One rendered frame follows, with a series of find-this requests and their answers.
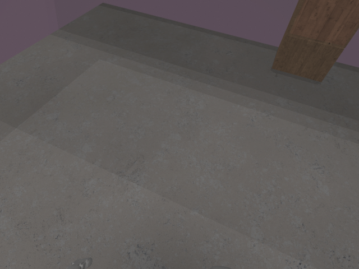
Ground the cupboard door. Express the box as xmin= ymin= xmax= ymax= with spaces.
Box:
xmin=290 ymin=0 xmax=359 ymax=46

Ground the left robot hand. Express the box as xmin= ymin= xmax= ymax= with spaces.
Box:
xmin=66 ymin=258 xmax=93 ymax=269

